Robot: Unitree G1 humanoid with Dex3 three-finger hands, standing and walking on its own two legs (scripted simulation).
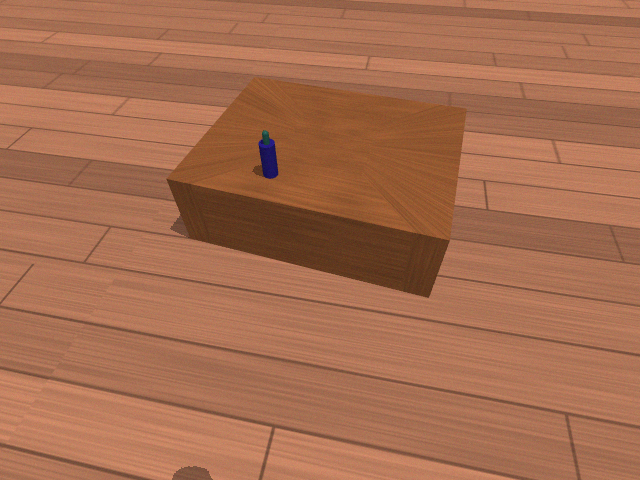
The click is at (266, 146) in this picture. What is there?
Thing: necked bottle
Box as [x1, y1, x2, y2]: [259, 130, 277, 178]
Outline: 264,130 262,132 263,138 259,141 260,156 263,174 265,177 271,178 277,175 274,142 272,139 268,137 267,131
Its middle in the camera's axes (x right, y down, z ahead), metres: -0.18 -0.28 +1.35
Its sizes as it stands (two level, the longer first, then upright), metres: 0.055 0.055 0.182
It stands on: a support 0.33 m high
